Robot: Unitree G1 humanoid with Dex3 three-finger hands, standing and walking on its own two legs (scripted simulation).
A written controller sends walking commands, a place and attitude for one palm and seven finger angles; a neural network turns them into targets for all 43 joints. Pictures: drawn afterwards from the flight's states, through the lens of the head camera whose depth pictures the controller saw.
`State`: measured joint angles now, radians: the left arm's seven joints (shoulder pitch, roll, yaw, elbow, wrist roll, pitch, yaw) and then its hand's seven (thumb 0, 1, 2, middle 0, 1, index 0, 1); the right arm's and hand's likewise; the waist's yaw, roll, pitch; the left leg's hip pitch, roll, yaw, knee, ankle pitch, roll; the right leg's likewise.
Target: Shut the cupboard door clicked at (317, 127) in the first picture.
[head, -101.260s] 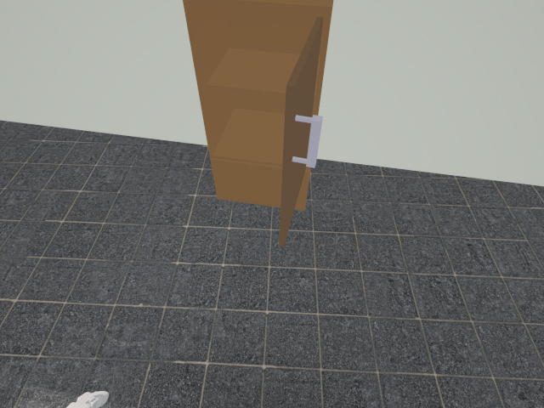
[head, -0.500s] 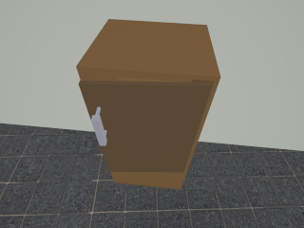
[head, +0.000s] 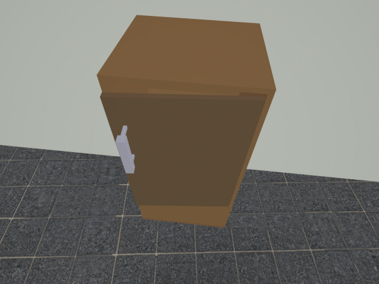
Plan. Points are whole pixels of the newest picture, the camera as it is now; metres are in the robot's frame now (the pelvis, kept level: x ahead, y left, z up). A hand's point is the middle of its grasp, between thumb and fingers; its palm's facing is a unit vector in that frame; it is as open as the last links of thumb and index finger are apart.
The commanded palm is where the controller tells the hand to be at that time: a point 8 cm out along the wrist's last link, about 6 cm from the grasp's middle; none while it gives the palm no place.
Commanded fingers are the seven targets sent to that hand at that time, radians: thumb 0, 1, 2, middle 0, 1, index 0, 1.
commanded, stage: come to a stop and stand still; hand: left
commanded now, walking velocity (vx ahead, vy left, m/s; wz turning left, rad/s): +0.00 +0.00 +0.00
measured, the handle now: (127, 149) +0.47 +0.21 -0.05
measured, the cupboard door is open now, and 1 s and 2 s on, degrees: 5 5 5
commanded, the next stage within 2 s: look again from close up in 0.02 s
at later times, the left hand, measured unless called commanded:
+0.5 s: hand out of the picture +0.00 +0.15 -0.18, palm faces +0.01 -0.98 -0.18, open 7.4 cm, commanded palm none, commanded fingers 0.00 0.90 0.90 -0.20 -0.30 -0.20 -0.30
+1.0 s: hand (137, 257) +0.18 +0.12 -0.03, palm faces +0.02 -1.00 +0.02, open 6.7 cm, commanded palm +0.11 +0.19 -0.07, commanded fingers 0.00 0.90 0.90 -0.49 -0.62 -0.49 -0.62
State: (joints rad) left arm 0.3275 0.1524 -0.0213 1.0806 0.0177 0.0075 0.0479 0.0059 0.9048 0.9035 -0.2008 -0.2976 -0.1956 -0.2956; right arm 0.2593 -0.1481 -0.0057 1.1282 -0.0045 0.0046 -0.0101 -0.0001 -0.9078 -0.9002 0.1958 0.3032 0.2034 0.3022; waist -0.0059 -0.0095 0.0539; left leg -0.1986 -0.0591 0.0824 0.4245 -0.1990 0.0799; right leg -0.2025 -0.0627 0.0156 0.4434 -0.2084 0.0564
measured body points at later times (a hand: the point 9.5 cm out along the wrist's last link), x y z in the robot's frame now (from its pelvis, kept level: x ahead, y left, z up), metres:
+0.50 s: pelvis +0.00 -0.01 +0.00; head +0.01 -0.01 +0.45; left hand +0.00 +0.20 -0.16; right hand +0.00 -0.23 -0.16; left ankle +0.02 +0.06 -0.74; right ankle +0.02 -0.16 -0.74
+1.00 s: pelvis -0.01 -0.05 -0.08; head +0.01 -0.03 +0.37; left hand +0.18 +0.17 -0.03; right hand +0.18 -0.31 -0.12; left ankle +0.03 +0.06 -0.74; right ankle +0.02 -0.16 -0.74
